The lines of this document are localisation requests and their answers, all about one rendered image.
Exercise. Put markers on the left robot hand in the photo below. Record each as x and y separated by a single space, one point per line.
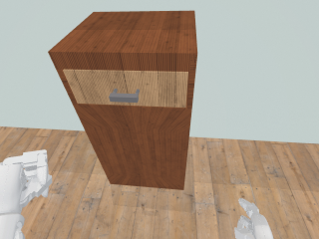
13 178

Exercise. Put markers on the cabinet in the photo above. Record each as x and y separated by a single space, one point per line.
136 145

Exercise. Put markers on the right robot hand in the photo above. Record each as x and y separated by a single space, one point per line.
256 227

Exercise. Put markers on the robot left forearm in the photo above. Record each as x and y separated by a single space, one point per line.
11 224

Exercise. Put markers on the handle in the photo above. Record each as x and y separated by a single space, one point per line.
124 98

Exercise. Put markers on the drawer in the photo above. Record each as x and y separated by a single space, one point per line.
166 89

